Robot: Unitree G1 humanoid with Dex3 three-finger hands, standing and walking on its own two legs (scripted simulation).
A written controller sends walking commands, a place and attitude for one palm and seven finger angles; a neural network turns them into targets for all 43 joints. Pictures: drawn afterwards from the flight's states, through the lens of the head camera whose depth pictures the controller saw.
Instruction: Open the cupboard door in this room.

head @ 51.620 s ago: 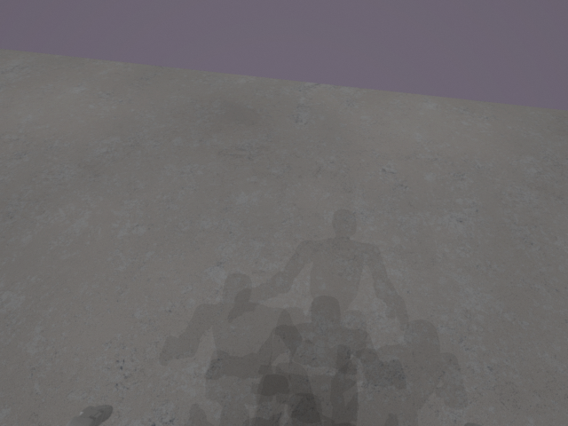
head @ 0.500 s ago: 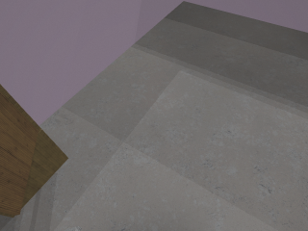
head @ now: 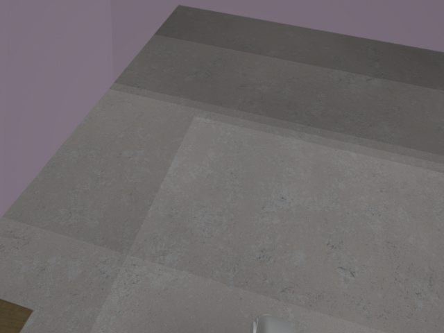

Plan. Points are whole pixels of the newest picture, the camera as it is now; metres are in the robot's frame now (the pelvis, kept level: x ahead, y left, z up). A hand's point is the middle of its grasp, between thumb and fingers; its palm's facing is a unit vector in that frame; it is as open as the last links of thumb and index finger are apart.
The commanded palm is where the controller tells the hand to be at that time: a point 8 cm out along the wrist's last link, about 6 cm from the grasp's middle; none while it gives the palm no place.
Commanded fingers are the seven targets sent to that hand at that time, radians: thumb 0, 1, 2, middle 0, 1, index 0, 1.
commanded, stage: walk to a spot facing it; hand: left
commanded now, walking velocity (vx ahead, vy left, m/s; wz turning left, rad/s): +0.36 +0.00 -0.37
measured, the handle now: out of the picture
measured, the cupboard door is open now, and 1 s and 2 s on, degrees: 41 41 41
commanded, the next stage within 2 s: turn to face it in 0.78 s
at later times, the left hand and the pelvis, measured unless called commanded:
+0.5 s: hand (172, 248) +0.31 +0.14 -0.18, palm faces -0.10 -0.97 -0.20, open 7.2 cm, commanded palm none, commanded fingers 0.00 0.90 0.90 -0.20 -0.30 -0.20 -0.30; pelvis +0.26 -0.05 +0.00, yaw -8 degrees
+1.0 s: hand (223, 146) +0.64 +0.03 -0.17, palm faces -0.27 -0.93 -0.23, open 7.4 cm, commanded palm none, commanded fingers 0.00 0.90 0.90 -0.20 -0.30 -0.20 -0.30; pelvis +0.50 -0.13 -0.02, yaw -15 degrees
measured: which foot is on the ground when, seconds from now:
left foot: down 0.00-0.18, up 0.20-0.52, down 0.54-0.94, up 0.96-1.00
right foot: up 0.00-0.16, down 0.18-0.56, up 0.58-0.92, down 0.94-1.00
